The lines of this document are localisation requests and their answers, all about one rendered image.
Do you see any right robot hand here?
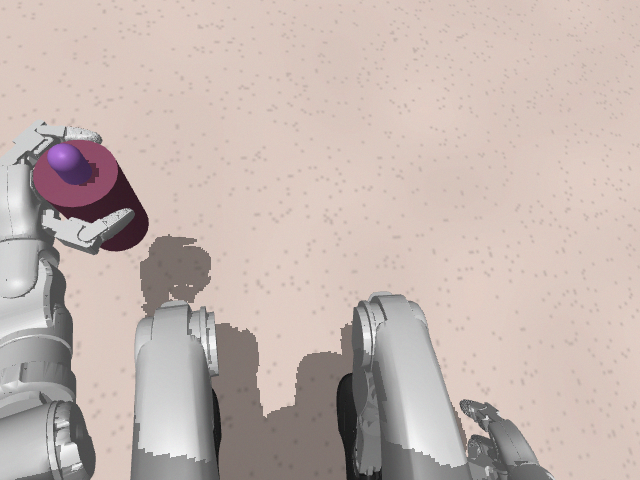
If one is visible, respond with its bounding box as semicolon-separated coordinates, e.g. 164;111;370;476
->
460;400;540;480

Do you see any left robot arm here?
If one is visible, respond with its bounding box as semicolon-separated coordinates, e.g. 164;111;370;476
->
0;238;96;480

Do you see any left robot hand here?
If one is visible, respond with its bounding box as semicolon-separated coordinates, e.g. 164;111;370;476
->
0;119;135;255

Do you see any right robot foot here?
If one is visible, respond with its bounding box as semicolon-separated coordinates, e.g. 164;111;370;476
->
336;373;382;480

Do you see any bottle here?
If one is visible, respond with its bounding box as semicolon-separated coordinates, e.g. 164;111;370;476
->
33;140;149;251

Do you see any right robot arm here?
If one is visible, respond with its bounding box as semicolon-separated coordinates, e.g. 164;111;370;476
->
507;464;556;480

